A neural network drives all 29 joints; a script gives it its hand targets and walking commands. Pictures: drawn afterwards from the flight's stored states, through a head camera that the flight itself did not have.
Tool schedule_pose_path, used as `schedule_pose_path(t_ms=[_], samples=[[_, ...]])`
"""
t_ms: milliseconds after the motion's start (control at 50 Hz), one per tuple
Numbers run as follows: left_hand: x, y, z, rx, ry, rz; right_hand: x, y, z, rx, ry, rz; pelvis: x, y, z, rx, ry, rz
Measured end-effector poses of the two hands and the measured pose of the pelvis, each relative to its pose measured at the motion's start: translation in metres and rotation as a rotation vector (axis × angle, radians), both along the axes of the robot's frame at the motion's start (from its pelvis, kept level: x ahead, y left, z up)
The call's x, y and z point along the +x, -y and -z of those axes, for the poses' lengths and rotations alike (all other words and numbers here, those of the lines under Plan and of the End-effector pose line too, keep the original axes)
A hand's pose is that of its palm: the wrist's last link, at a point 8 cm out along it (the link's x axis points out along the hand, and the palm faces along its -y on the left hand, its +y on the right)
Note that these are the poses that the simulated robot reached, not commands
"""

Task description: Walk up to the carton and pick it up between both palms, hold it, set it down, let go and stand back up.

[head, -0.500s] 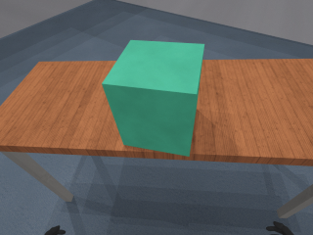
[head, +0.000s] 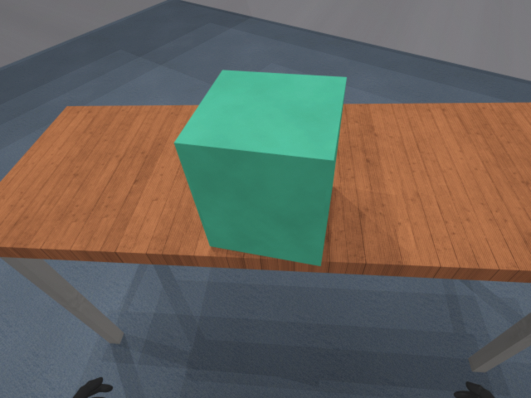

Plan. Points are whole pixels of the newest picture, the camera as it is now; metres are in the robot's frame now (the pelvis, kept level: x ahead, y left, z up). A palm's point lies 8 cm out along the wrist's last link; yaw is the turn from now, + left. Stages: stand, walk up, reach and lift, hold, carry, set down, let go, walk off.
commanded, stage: walk up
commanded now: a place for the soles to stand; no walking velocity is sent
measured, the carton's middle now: (272, 169) +0.48 +0.01 +0.08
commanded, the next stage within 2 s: none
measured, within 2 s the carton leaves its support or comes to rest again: neither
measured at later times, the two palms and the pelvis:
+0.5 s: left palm out of the picture +0.12 +0.31 -0.06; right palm out of the picture +0.11 -0.30 -0.10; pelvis +0.00 +0.00 +0.00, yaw +0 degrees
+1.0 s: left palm out of the picture +0.12 +0.30 -0.06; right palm out of the picture +0.11 -0.30 -0.10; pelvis +0.00 +0.00 +0.00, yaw +0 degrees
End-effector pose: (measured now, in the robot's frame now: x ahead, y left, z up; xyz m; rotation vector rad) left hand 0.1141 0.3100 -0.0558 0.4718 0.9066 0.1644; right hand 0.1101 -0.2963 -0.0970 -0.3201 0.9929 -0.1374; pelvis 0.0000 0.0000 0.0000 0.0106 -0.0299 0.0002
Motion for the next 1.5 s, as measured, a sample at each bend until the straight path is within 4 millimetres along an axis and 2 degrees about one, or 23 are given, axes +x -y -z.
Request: schedule_pose_path(t_ms=[1500], samples=[[0.0094,0.0073,0.005,-0.026,-0.004,0.005,0.0083,0.0065,-0.0046,-0.018,-0.014,0.007,0.0059,0.0027,-0.0021,0.003,-0.012,0.002]])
